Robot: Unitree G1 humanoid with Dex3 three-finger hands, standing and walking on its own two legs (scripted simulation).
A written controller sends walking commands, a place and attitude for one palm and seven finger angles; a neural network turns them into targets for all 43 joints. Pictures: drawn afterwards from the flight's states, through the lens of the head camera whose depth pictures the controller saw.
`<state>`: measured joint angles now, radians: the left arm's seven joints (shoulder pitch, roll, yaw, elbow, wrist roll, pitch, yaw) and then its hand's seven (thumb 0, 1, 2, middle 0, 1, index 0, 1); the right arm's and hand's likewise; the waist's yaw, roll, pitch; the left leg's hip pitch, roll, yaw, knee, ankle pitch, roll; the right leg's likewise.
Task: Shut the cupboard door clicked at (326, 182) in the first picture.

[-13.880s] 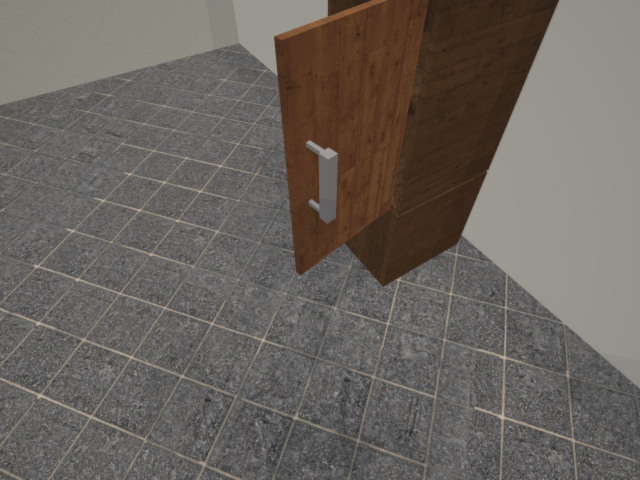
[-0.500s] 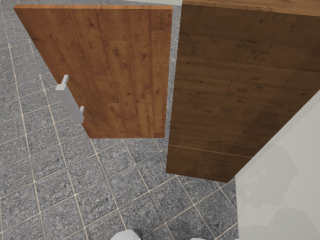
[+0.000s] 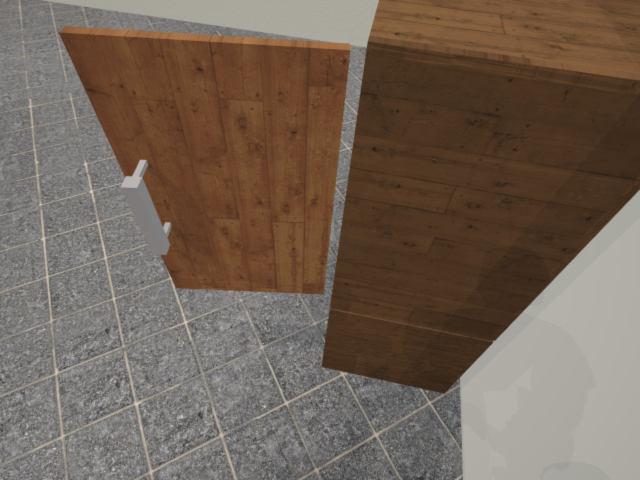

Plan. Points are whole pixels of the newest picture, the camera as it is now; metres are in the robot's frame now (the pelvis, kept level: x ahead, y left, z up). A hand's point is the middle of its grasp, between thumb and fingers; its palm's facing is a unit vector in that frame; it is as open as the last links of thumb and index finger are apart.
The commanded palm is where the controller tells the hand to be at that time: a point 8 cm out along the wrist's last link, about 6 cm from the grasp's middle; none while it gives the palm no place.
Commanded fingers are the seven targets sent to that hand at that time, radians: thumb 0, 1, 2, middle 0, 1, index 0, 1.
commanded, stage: come to a stop and stand still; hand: left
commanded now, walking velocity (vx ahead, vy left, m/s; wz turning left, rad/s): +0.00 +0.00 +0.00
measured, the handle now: (151, 209) +0.51 +0.34 -0.03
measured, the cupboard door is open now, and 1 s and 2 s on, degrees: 100 100 100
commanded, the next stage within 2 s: look again from close up in 0.44 s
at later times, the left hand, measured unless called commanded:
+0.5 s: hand out of the picture +0.02 +0.19 -0.18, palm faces -0.01 -0.98 -0.17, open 7.4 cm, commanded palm none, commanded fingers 0.00 0.90 0.90 -0.20 -0.30 -0.20 -0.30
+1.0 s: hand out of the picture +0.00 +0.18 -0.17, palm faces -0.04 -0.97 -0.24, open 7.4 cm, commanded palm none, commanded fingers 0.00 0.90 0.90 -0.20 -0.30 -0.20 -0.30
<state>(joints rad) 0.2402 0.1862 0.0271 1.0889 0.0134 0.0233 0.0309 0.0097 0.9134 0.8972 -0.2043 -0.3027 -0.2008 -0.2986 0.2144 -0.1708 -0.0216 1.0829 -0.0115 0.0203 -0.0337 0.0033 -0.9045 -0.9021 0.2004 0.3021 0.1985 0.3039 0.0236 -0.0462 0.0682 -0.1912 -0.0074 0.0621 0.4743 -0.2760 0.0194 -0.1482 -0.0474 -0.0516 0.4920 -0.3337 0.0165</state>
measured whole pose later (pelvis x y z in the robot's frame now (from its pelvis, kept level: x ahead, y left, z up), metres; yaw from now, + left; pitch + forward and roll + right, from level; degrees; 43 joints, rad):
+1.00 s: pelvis -0.01 +0.00 +0.00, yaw -2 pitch -1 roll +1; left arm 0.28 0.15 -0.03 1.09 0.01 -0.01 0.03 0.01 0.90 0.90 -0.20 -0.30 -0.20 -0.30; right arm 0.27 -0.19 0.02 1.07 -0.01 -0.01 -0.02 0.01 -0.92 -0.90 0.20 0.30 0.20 0.30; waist -0.01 0.03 0.03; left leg -0.19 0.00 0.10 0.47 -0.26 0.02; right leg -0.17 -0.05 -0.02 0.52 -0.32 0.01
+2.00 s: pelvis +0.07 +0.04 +0.00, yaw +3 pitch +0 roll +2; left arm 0.25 0.15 0.03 0.98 0.03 -0.04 0.03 0.00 0.93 0.90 -0.21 -0.30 -0.20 -0.30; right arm 0.28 -0.19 -0.02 1.03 -0.02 0.04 0.01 0.01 -0.91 -0.90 0.20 0.30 0.20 0.30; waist 0.01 0.03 0.04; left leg -0.45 -0.01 0.05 1.06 -0.41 -0.01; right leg -0.23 -0.07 -0.13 0.53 -0.29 -0.04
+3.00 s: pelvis +0.07 +0.06 +0.00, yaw +2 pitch -1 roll +1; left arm 0.28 0.16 0.01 1.08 0.01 0.00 0.03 0.01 0.93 0.90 -0.20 -0.30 -0.20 -0.30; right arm 0.27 -0.12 0.00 1.13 -0.01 0.02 -0.04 0.00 -0.91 -0.90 0.20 0.30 0.20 0.30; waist 0.00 -0.03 0.04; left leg -0.19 0.03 0.05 0.48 -0.27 -0.02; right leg -0.16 0.05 -0.08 0.48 -0.31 -0.09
